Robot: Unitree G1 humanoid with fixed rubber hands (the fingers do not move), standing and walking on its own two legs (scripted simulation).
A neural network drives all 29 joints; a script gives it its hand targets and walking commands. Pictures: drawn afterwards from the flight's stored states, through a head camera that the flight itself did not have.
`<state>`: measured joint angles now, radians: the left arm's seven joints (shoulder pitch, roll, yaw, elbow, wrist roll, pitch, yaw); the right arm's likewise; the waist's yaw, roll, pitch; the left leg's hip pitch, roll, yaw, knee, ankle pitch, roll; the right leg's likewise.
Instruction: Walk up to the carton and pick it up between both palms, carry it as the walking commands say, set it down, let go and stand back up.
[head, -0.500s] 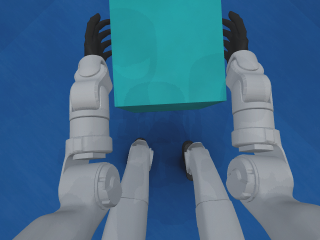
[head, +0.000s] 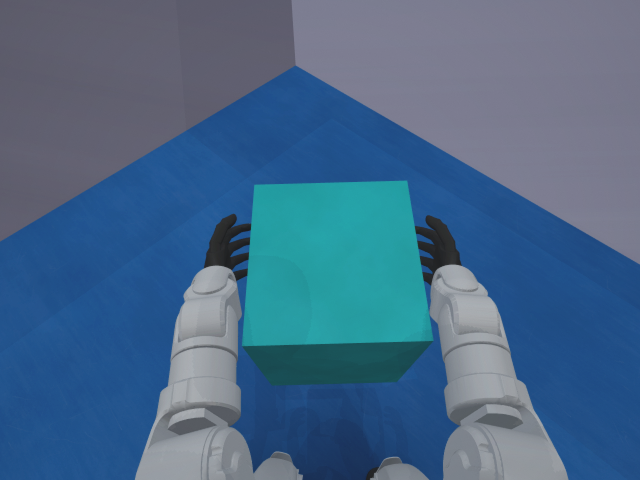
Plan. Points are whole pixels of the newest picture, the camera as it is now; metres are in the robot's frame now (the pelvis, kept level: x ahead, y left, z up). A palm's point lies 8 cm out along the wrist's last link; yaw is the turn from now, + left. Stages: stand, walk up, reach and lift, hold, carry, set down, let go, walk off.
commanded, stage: reach and lift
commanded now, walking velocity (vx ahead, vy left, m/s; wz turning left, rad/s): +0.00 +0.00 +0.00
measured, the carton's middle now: (332, 293) +0.37 +0.02 -0.06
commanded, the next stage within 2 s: hold in 1.64 s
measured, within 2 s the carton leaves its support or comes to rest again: neither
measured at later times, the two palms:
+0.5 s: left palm (212, 274) +0.34 +0.17 +0.05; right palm (459, 274) +0.34 -0.13 +0.06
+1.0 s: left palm (214, 275) +0.33 +0.16 +0.07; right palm (474, 282) +0.33 -0.13 +0.07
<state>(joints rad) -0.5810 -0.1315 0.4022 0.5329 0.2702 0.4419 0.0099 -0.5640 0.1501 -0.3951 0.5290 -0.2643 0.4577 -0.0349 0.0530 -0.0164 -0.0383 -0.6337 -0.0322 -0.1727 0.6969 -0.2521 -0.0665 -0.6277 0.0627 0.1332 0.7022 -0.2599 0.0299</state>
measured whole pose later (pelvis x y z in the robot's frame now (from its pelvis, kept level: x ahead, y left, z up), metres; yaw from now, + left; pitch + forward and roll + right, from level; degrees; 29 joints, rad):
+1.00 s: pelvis +0.03 +0.00 +0.03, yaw +1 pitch -8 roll +0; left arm -0.33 -0.14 0.22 0.29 0.25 0.75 0.02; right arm -0.32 0.17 -0.25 0.29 -0.27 0.76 -0.01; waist 0.02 -0.02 0.06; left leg -0.09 -0.01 -0.17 0.44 -0.22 -0.04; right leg -0.07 0.04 0.13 0.43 -0.22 0.02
